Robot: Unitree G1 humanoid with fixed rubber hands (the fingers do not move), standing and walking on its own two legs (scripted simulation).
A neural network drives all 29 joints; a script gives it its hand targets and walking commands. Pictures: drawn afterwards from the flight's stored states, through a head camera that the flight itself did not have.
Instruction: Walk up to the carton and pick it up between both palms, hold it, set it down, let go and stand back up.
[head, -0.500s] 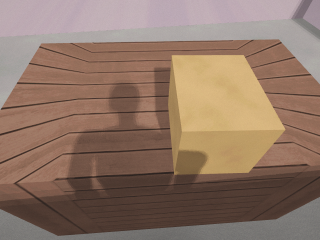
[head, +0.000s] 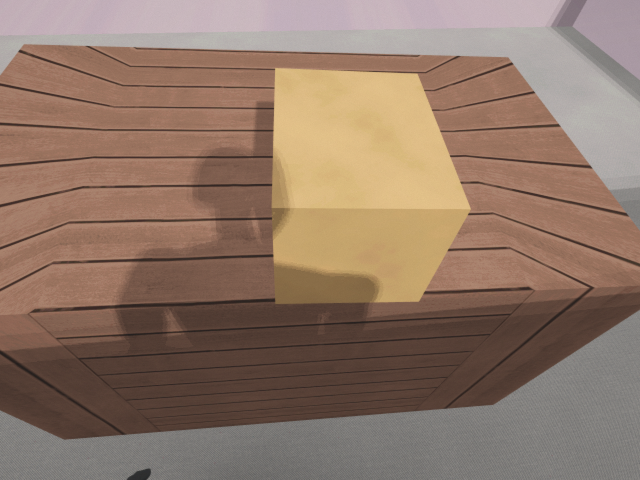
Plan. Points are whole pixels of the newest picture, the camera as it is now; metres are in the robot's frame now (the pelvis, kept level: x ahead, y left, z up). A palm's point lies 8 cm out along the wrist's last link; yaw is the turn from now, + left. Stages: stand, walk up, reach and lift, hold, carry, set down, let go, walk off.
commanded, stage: walk up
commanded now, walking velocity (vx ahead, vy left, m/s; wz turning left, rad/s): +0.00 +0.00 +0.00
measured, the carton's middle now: (347, 186) +0.50 -0.03 +0.06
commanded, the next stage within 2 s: none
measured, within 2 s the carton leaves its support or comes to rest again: neither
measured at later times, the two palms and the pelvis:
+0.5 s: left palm out of the picture -0.02 +0.14 -0.14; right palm out of the picture -0.04 -0.30 -0.13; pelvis -0.02 -0.07 +0.01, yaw +1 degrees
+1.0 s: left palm out of the picture -0.08 +0.14 -0.14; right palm out of the picture -0.09 -0.27 -0.14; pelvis -0.04 -0.07 +0.01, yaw +0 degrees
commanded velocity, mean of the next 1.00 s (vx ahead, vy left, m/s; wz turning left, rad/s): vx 0.00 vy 0.00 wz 0.00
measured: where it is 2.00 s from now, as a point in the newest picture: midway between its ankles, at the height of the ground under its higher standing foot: outside the picture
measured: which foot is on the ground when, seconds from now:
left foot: down 0.00-0.06, up 0.08-0.40, down 0.42-1.00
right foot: up 0.00-0.02, down 0.04-1.00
